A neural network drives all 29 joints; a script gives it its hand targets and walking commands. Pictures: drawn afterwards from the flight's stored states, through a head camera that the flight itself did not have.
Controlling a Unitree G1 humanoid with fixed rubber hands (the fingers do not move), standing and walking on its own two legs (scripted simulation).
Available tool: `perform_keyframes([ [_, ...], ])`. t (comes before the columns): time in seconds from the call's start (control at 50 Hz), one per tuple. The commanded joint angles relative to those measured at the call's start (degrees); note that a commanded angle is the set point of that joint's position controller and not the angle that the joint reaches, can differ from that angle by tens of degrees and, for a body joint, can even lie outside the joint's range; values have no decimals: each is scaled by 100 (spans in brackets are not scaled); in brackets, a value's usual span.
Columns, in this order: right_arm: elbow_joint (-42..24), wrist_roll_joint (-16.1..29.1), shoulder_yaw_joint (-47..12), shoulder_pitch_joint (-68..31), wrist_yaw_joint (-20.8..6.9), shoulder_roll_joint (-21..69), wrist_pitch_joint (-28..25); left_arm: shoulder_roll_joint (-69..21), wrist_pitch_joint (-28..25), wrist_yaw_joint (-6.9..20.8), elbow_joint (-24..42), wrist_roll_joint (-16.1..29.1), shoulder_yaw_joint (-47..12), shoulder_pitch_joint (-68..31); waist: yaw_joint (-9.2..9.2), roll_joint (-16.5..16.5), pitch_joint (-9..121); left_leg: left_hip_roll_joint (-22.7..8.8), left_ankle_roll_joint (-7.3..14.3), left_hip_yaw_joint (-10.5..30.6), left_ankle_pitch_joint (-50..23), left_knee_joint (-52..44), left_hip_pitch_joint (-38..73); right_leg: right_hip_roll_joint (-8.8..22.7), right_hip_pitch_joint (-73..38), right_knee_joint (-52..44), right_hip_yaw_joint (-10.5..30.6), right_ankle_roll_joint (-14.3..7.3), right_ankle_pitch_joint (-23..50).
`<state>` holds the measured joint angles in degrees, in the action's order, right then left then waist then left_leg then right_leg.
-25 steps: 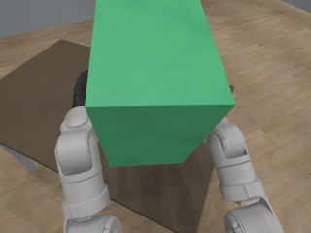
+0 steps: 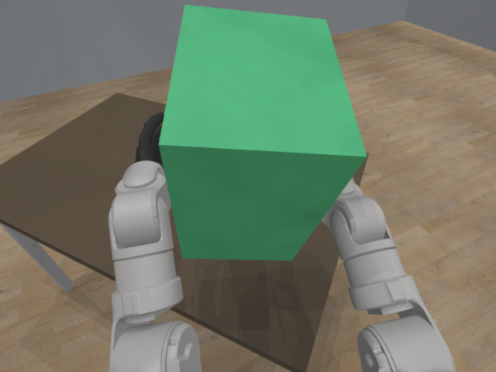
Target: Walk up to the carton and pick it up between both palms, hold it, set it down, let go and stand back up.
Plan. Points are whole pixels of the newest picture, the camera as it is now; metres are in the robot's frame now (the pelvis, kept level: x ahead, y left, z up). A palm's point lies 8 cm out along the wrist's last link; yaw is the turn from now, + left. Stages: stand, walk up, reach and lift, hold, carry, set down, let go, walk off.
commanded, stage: hold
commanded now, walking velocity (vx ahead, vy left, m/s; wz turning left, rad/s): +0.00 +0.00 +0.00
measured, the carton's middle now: (246, 151) +0.33 +0.00 +0.23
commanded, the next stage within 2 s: none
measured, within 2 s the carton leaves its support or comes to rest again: neither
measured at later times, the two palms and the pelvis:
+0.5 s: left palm (145, 167) +0.39 +0.16 +0.17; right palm (303, 158) +0.40 -0.10 +0.16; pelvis +0.03 +0.03 +0.00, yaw -1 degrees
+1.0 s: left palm (162, 165) +0.37 +0.12 +0.18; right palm (324, 167) +0.38 -0.13 +0.15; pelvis +0.03 +0.00 +0.00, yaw +0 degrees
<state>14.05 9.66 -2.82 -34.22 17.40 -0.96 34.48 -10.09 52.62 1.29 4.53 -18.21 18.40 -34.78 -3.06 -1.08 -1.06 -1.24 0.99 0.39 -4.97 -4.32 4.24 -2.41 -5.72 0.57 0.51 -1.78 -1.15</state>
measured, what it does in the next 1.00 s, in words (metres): stands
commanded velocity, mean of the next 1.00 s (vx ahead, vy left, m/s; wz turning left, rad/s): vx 0.00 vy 0.00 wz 0.00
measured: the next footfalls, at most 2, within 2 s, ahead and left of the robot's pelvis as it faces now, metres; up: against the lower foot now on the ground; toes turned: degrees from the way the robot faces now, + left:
none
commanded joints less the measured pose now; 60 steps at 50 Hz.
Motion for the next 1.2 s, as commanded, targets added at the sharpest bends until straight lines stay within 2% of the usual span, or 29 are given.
perform_keyframes([
  [0.0, -1077, 271, -1370, -4520, -547, 2797, -671, -2013, -585, 554, -265, 826, -2318, -3668, 153, 475, 2200, 36, 493, 70, 562, 412, 738, 375, 631, 117, 255, 376, -816],
  [0.1, -864, 288, -1302, -4682, -604, 2900, -787, -2193, -746, 405, -213, 928, -2567, -3933, 43, 175, 2603, 53, 369, 48, 397, 568, 914, 307, 1039, 209, 223, 282, -718],
  [0.18, -1170, 381, -1459, -4972, -684, 3113, -869, -2420, -873, 245, 13, 1125, -2918, -4127, -6, -37, 3233, 41, 298, 56, -6, 568, 1019, 206, 957, 308, 156, 262, -239],
  [0.2, -1160, 382, -1489, -4982, -698, 3134, -866, -2483, -886, 201, 110, 1156, -3031, -4150, -4, -92, 3350, 32, 233, 77, -204, 595, 1068, 174, 918, 327, 116, 241, -68],
  [0.22, -1257, 422, -1570, -4927, -709, 3188, -866, -2498, -900, 163, 302, 1203, -3159, -4154, -81, -138, 3592, 21, 204, 95, -461, 626, 1256, 169, 872, 323, 126, 229, 182],
  [0.28, -1796, 654, -1989, -4847, -747, 3274, -812, -2729, -827, 45, 882, 1448, -3621, -3994, -102, -232, 4333, 13, 69, 129, -1544, 819, 1797, 84, 839, 404, 88, 211, 993],
  [0.36, -2470, 866, -2360, -4711, -750, 3329, -658, -2829, -555, -35, 1441, 1620, -4035, -3676, -170, -261, 4727, 5, -111, 184, -2607, 1027, 2327, -3, 765, 348, 54, 222, 1668],
  [0.42, -2399, 847, -2310, -4223, -737, 3130, -464, -2633, -248, 38, 1582, 1519, -3944, -3256, -216, -228, 4341, -2, -249, 163, -3007, 1089, 2382, -36, 679, 260, 72, 243, 1781],
  [0.52, -2166, 839, -1934, -3667, -643, 2792, -215, -2295, 325, 357, 1775, 1258, -3606, -2795, -287, -501, 3302, 22, -496, 53, -3490, 1158, 2516, -50, 487, 30, 86, 270, 1774],
  [0.58, -2402, 878, -1900, -3615, -597, 2739, -139, -2243, 598, 508, 2129, 1244, -3629, -2645, -301, -631, 3132, 14, -577, 32, -4236, 1269, 2778, -36, 373, -98, 111, 265, 1892],
  [0.68, -2846, 822, -1865, -3810, -571, 2682, -148, -2258, 743, 654, 2339, 1315, -3665, -2586, -357, -562, 3104, -43, -502, 52, -4728, 1257, 2884, -51, 184, -139, 67, 339, 1859],
  [0.76, -3298, 833, -2057, -4107, -566, 2781, -198, -2337, 668, 659, 2299, 1414, -3678, -2585, -325, -276, 3378, 9, -335, 39, -4247, 1086, 2619, 9, -291, -53, 78, 396, 2220],
  [0.82, -3368, 811, -2187, -4147, -555, 2887, -218, -2375, 536, 661, 2192, 1415, -3678, -2619, -308, -153, 3527, 20, -220, 80, -3922, 930, 2445, 35, -457, 8, 60, 476, 2394],
  [0.9, -3194, 794, -2373, -4092, -545, 2942, -143, -2277, 399, 719, 1935, 1326, -3388, -2622, -218, 281, 3468, 118, -38, 80, -2588, 524, 1704, 131, -1202, 229, 88, 562, 3013],
  [0.96, -2974, 813, -2463, -4022, -508, 3011, -100, -2119, 296, 841, 1726, 1185, -3133, -2717, -161, 406, 3293, 160, 143, 48, -1699, 120, 1125, 212, -1716, 379, 129, 698, 3199],
  [1.02, -2599, 793, -2432, -4010, -468, 3064, -99, -1952, 178, 952, 1452, 1065, -2824, -2836, -44, 458, 2889, 136, 283, 61, -803, -184, 668, 326, -1820, 393, 202, 766, 2876],
  [1.08, -2341, 755, -2354, -4126, -437, 3063, -153, -1913, 67, 1033, 1192, 965, -2585, -3035, 64, 450, 2516, 94, 383, 57, -247, -328, 497, 415, -1663, 370, 246, 799, 2379],
  [1.14, -2292, 816, -2338, -4372, -421, 3166, -281, -1951, -115, 1035, 949, 958, -2528, -3280, 175, 395, 2400, 78, 445, 112, 5, -249, 478, 476, -1279, 342, 310, 741, 1862],
  [1.18, -2209, 835, -2226, -4560, -415, 3196, -364, -2020, -256, 953, 941, 1030, -2652, -3545, 120, 364, 2494, 43, 483, 129, 26, -161, 521, 456, -1007, 349, 335, 657, 1414],
])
